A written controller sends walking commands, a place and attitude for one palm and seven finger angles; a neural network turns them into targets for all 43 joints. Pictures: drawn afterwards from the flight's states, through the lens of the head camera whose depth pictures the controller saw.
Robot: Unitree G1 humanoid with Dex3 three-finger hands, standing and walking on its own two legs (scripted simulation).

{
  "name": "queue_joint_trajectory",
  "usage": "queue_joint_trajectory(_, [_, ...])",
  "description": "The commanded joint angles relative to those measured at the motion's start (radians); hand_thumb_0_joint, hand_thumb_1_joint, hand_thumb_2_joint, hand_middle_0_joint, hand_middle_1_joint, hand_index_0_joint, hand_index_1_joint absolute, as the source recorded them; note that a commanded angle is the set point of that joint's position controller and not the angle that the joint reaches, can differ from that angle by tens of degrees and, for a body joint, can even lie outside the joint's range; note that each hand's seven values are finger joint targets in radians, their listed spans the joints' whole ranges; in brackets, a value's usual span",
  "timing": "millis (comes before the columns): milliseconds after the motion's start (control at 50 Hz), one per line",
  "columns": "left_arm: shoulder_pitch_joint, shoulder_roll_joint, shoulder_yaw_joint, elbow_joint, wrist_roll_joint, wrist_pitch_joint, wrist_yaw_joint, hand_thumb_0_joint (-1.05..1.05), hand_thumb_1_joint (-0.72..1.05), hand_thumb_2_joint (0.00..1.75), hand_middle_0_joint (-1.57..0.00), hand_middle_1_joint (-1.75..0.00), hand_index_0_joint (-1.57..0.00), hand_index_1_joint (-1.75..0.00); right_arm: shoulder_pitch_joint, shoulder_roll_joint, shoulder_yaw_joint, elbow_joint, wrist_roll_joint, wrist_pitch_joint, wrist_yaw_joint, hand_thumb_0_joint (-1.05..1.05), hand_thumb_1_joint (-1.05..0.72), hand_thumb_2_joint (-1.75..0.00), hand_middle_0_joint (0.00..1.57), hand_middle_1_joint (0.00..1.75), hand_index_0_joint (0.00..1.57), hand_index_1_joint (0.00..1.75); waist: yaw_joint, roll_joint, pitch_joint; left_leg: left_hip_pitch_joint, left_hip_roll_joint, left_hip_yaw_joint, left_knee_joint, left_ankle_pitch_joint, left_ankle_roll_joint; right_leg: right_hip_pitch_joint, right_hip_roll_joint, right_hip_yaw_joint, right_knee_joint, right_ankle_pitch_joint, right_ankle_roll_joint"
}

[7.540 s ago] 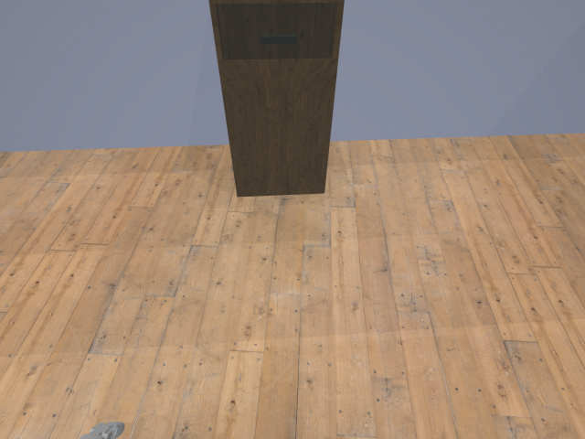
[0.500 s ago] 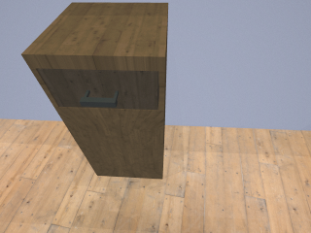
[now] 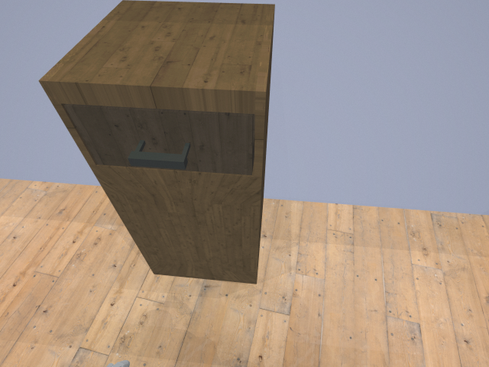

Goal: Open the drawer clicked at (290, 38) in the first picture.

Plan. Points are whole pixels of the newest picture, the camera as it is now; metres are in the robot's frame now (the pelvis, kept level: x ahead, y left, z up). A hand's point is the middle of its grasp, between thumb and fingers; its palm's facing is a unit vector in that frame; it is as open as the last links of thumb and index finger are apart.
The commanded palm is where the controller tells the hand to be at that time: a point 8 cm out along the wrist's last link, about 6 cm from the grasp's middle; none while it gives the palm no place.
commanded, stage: raise the hand with hooked fingers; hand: left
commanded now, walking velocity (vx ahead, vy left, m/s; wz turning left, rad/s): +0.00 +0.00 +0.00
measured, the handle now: (161, 153) +0.52 +0.24 +0.02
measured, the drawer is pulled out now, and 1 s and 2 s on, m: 0.00 0.00 0.00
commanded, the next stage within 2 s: move the hooked fingers above the handle in 1.80 s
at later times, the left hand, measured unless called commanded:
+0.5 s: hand (110, 347) +0.15 +0.22 -0.02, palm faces +0.08 -0.05 -1.00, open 9.6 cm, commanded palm +0.14 +0.22 +0.04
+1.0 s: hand (90, 270) +0.23 +0.25 +0.06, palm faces +0.15 -0.06 -0.99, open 12.6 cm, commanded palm +0.20 +0.25 +0.12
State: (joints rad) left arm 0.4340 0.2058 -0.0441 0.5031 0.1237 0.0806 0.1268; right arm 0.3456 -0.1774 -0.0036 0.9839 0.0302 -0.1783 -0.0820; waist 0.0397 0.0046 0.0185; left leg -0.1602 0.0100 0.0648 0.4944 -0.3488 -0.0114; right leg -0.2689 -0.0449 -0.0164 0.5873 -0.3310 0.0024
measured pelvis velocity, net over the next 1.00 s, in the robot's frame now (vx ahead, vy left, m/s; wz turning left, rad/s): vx -0.03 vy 0.01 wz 0.01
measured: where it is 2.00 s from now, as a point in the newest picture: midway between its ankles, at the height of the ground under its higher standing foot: outside the picture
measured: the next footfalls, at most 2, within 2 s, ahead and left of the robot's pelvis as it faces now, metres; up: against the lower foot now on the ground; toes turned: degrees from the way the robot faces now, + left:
none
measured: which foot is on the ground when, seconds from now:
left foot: down 0.00-1.00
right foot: down 0.00-1.00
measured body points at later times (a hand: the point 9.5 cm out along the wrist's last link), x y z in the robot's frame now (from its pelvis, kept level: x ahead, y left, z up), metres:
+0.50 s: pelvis -0.04 -0.04 -0.04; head +0.00 -0.06 +0.41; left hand +0.14 +0.22 +0.04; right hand +0.23 -0.23 -0.11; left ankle -0.05 +0.12 -0.73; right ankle -0.02 -0.12 -0.73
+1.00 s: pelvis -0.03 +0.01 -0.01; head -0.01 -0.02 +0.44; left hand +0.21 +0.25 +0.12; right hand +0.15 -0.24 -0.12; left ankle -0.05 +0.13 -0.73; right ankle -0.02 -0.12 -0.73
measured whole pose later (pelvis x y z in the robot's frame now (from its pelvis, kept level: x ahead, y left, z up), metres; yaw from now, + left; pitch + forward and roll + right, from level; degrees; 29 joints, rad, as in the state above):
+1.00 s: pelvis -0.03 +0.01 -0.01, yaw +1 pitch +4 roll +1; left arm 0.15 0.45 0.00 -0.06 0.99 -0.04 0.28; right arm 0.17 -0.28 -0.06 0.63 -0.04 0.06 -0.03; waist 0.08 0.06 -0.03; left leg -0.35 0.00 0.03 0.64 -0.36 0.00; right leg -0.42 -0.05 -0.02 0.66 -0.31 0.01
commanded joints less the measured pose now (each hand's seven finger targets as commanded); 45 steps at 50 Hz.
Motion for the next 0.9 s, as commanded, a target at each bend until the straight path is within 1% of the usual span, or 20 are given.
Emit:
queue_joint_trajectory(0, [-0.120,0.112,-0.020,-0.649,0.190,-0.035,0.107,0.00,0.76,0.84,-0.21,-0.39,-0.21,-0.39,-0.197,-0.172,-0.039,-0.274,-0.011,-0.171,-0.018,0.00,-0.90,-0.90,0.20,0.30,0.20,0.30,-0.042,0.111,-0.176,-0.016,0.025,-0.067,0.004,0.548,0.022,-0.071,0.035,-0.038,-0.027,0.242,-0.036])
queue_joint_trajectory(20, [-0.082,0.136,-0.019,-0.636,0.288,-0.041,0.128,0.00,0.74,0.83,-0.21,-0.40,-0.21,-0.40,-0.209,-0.177,-0.037,-0.308,-0.033,-0.156,-0.010,0.00,-0.90,-0.90,0.20,0.30,0.20,0.30,-0.047,0.048,-0.136,-0.083,0.002,-0.062,0.043,0.498,0.027,-0.106,0.041,-0.034,-0.024,0.272,-0.043])
queue_joint_trajectory(60, [0.100,0.115,-0.011,-0.523,0.446,-0.016,0.152,0.00,0.69,0.81,-0.22,-0.43,-0.22,-0.43,-0.226,-0.172,-0.053,-0.381,-0.054,-0.099,0.018,0.00,-0.90,-0.90,0.20,0.30,0.20,0.30,-0.001,-0.187,-0.107,-0.193,-0.023,-0.057,0.080,0.424,0.032,-0.121,0.052,-0.023,-0.005,0.242,-0.042])
queue_joint_trajectory(80, [0.197,0.117,0.009,-0.464,0.529,-0.015,0.164,0.00,0.67,0.80,-0.22,-0.45,-0.22,-0.45,-0.247,-0.173,-0.071,-0.411,-0.065,-0.063,0.033,0.00,-0.90,-0.90,0.20,0.30,0.20,0.30,0.032,-0.261,-0.083,-0.258,-0.030,-0.049,0.090,0.348,0.025,-0.131,0.051,-0.002,-0.006,0.181,-0.041])
queue_joint_trajectory(120, [0.347,0.079,-0.021,-0.423,0.670,-0.032,0.177,0.00,0.62,0.78,-0.22,-0.48,-0.22,-0.48,-0.290,-0.173,-0.080,-0.471,-0.080,0.028,0.071,0.00,-0.90,-0.90,0.20,0.30,0.20,0.30,0.075,-0.301,-0.038,-0.345,-0.042,-0.026,0.094,0.239,0.014,-0.128,0.051,0.043,-0.005,0.148,-0.049])
queue_joint_trajectory(140, [0.362,0.112,0.008,-0.437,0.729,-0.056,0.180,0.00,0.60,0.77,-0.22,-0.50,-0.22,-0.50,-0.308,-0.170,-0.084,-0.491,-0.073,0.067,0.092,0.00,-0.90,-0.90,0.20,0.30,0.20,0.30,0.105,-0.291,-0.073,-0.363,-0.045,-0.015,0.099,0.247,0.012,-0.091,0.047,0.081,0.004,0.203,-0.059])
queue_joint_trajectory(180, [0.290,0.187,0.051,-0.554,0.818,-0.111,0.202,0.00,0.55,0.75,-0.22,-0.53,-0.22,-0.53,-0.359,-0.166,-0.069,-0.553,-0.067,0.116,0.115,0.00,-0.90,-0.90,0.20,0.30,0.20,0.30,0.125,-0.205,-0.145,-0.381,-0.058,-0.003,0.123,0.225,0.010,-0.065,0.040,0.104,0.046,0.206,-0.068])
queue_joint_trajectory(240, [0.135,0.287,0.124,-0.677,0.921,-0.152,0.260,0.00,0.48,0.72,-0.23,-0.57,-0.23,-0.57,-0.357,-0.155,-0.060,-0.586,-0.079,0.157,0.122,0.00,-0.90,-0.90,0.20,0.30,0.20,0.30,0.112,-0.099,-0.194,-0.383,-0.080,-0.001,0.168,0.156,0.021,-0.092,0.042,0.142,0.060,0.148,-0.064])
queue_joint_trajectory(280, [-0.005,0.334,0.172,-0.740,0.974,-0.166,0.318,0.00,0.43,0.70,-0.23,-0.60,-0.23,-0.60,-0.335,-0.139,-0.064,-0.597,-0.102,0.174,0.111,0.00,-0.90,-0.90,0.20,0.30,0.20,0.30,0.087,0.010,-0.275,-0.334,-0.086,-0.002,0.214,0.142,0.032,-0.138,0.045,0.161,0.078,0.126,-0.064])
queue_joint_trajectory(340, [-0.354,0.403,0.185,-0.917,0.987,-0.226,0.377,0.00,0.36,0.67,-0.24,-0.64,-0.24,-0.64,-0.332,-0.128,-0.063,-0.589,-0.124,0.185,0.089,0.00,-0.90,-0.90,0.20,0.30,0.20,0.30,0.008,0.026,-0.351,-0.245,-0.087,-0.034,0.323,0.131,0.043,-0.287,0.032,0.198,0.095,0.055,-0.058])
queue_joint_trajectory(400, [-0.362,0.383,0.159,-0.911,0.938,-0.286,0.389,0.00,0.29,0.64,-0.24,-0.69,-0.24,-0.69,-0.317,-0.137,-0.069,-0.580,-0.124,0.168,0.078,0.00,-0.90,-0.90,0.20,0.30,0.20,0.30,-0.025,0.087,-0.357,-0.185,-0.079,-0.051,0.374,0.123,0.047,-0.381,0.033,0.182,0.101,0.043,-0.062])
queue_joint_trajectory(440, [-0.364,0.378,0.156,-0.875,0.920,-0.298,0.381,0.00,0.25,0.62,-0.25,-0.72,-0.25,-0.72,-0.329,-0.138,-0.064,-0.576,-0.132,0.170,0.082,0.00,-0.90,-0.90,0.20,0.30,0.20,0.30,-0.039,0.034,-0.333,-0.227,-0.076,-0.060,0.387,0.121,0.050,-0.375,0.033,0.175,0.101,0.064,-0.057])
queue_joint_trajectory(480, [-0.336,0.375,0.154,-0.776,0.912,-0.257,0.358,0.00,0.20,0.60,-0.25,-0.75,-0.25,-0.75,-0.340,-0.139,-0.060,-0.569,-0.129,0.178,0.086,0.00,-0.90,-0.90,0.20,0.30,0.20,0.30,-0.027,0.006,-0.305,-0.286,-0.072,-0.056,0.347,0.113,0.046,-0.313,0.033,0.142,0.095,0.092,-0.047])
queue_joint_trajectory(540, [-0.242,0.355,0.145,-0.624,0.886,-0.101,0.290,0.00,0.13,0.57,-0.25,-0.80,-0.25,-0.80,-0.375,-0.143,-0.046,-0.580,-0.092,0.205,0.080,0.00,-0.90,-0.90,0.20,0.30,0.20,0.30,0.016,-0.021,-0.296,-0.349,-0.062,-0.037,0.247,0.113,0.041,-0.156,0.034,0.090,0.067,0.149,-0.034])
queue_joint_trajectory(560, [-0.220,0.344,0.122,-0.607,0.873,-0.052,0.250,0.00,0.11,0.56,-0.26,-0.81,-0.26,-0.81,-0.370,-0.140,-0.041,-0.581,-0.076,0.213,0.074,0.00,-0.90,-0.90,0.20,0.30,0.20,0.30,0.033,-0.079,-0.297,-0.357,-0.060,-0.028,0.214,0.125,0.039,-0.089,0.031,0.087,0.049,0.166,-0.027])
queue_joint_trajectory(620, [-0.195,0.406,0.148,-0.656,0.833,0.016,0.143,0.00,0.04,0.53,-0.26,-0.86,-0.26,-0.86,-0.394,-0.149,-0.022,-0.596,-0.055,0.218,0.054,0.00,-0.90,-0.90,0.20,0.30,0.20,0.30,0.068,-0.151,-0.296,-0.343,-0.055,-0.013,0.140,0.142,0.042,0.044,0.017,0.101,0.014,0.192,-0.013])
queue_joint_trajectory(680, [-0.147,0.404,0.161,-0.712,0.817,-0.016,0.082,0.00,-0.03,0.50,-0.27,-0.90,-0.27,-0.90,-0.375,-0.149,-0.015,-0.590,-0.058,0.208,0.050,0.00,-0.90,-0.90,0.20,0.30,0.20,0.30,0.080,-0.117,-0.241,-0.301,-0.043,-0.019,0.084,0.158,0.042,0.058,0.016,0.061,0.000,0.189,-0.017])
queue_joint_trajectory(720, [-0.207,0.403,0.163,-0.781,0.821,-0.064,0.081,0.00,-0.08,0.48,-0.27,-0.93,-0.27,-0.93,-0.362,-0.153,-0.020,-0.586,-0.064,0.197,0.047,0.00,-0.90,-0.90,0.20,0.30,0.20,0.30,0.069,-0.085,-0.217,-0.262,-0.039,-0.024,0.069,0.167,0.043,0.034,0.018,0.051,-0.019,0.184,-0.020])
queue_joint_trajectory(800, [-0.335,0.441,0.217,-0.835,0.851,-0.164,0.161,0.00,-0.17,0.44,-0.28,-0.99,-0.28,-0.99,-0.323,-0.150,-0.039,-0.563,-0.083,0.170,0.045,0.00,-0.90,-0.90,0.20,0.30,0.20,0.30,0.052,0.032,-0.244,-0.175,-0.045,-0.035,0.069,0.185,0.038,-0.016,0.024,0.031,-0.029,0.141,-0.035])
queue_joint_trajectory(880, [-0.473,0.431,0.201,-0.816,0.865,-0.174,0.219,0.00,-0.27,0.40,-0.28,-1.05,-0.28,-1.05,-0.306,-0.158,-0.060,-0.536,-0.082,0.168,0.054,0.00,-0.90,-0.90,0.20,0.30,0.20,0.30,0.026,0.089,-0.278,-0.109,-0.039,-0.047,0.071,0.231,0.028,-0.072,0.035,-0.004,-0.012,0.152,-0.045])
